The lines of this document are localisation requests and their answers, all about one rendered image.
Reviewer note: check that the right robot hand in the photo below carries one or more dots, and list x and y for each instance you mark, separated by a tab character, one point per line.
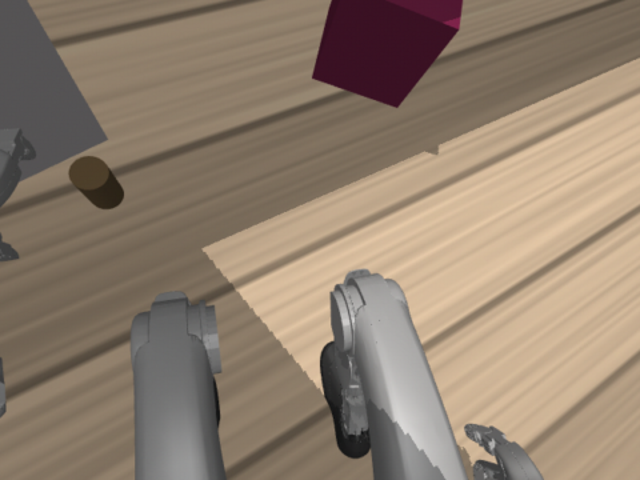
513	462

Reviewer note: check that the left robot hand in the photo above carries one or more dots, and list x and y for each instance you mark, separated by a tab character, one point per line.
13	148

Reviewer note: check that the right robot foot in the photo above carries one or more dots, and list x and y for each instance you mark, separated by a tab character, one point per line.
350	445

